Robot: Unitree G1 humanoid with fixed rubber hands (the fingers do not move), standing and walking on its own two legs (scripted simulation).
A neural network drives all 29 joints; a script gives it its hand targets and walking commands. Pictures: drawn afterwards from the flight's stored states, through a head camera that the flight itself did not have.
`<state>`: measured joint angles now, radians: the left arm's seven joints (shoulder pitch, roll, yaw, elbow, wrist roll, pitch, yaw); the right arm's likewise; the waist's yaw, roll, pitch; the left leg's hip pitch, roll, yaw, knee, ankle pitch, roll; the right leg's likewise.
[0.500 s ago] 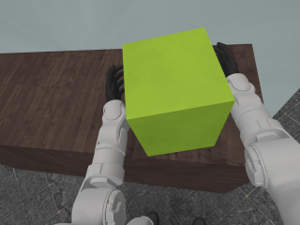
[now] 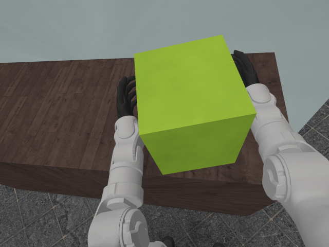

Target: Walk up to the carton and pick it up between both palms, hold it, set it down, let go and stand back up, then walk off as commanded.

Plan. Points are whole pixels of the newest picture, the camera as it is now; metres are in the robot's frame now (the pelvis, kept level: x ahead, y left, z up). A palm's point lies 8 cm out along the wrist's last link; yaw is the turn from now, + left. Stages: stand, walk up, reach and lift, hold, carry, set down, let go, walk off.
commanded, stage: reach and lift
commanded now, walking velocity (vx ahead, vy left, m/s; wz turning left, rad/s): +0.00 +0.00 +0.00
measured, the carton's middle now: (188, 113) +0.42 +0.08 +0.03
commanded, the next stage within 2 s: none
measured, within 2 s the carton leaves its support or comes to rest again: leaves its support in 0.64 s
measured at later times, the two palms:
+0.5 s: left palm (127, 112) +0.37 +0.21 +0.08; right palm (249, 84) +0.50 -0.05 +0.07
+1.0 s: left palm (126, 115) +0.36 +0.21 +0.08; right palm (251, 87) +0.49 -0.06 +0.08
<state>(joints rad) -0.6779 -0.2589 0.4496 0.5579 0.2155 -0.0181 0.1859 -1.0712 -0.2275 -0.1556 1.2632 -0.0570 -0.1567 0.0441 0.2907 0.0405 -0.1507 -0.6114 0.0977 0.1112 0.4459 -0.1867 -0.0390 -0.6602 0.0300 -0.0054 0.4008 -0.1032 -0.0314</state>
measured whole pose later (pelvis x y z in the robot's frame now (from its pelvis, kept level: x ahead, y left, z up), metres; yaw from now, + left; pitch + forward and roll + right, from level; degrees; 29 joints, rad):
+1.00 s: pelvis -0.01 +0.00 +0.00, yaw +0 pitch +20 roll +0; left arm -0.67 -0.25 0.45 0.65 0.19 -0.16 0.18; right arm -1.07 -0.22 -0.20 1.39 -0.10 -0.36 0.02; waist 0.29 0.04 -0.17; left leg -0.61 0.10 0.11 0.42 -0.16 -0.04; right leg -0.66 0.03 -0.01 0.38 -0.08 -0.04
